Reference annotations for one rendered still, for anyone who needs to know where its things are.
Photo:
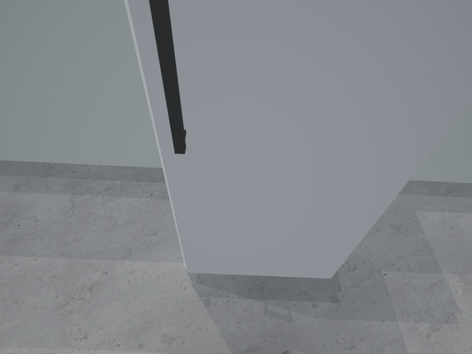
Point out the fridge door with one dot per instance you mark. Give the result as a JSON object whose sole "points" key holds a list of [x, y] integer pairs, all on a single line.
{"points": [[304, 121]]}

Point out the handle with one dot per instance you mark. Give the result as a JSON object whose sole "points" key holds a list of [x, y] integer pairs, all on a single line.
{"points": [[164, 42]]}

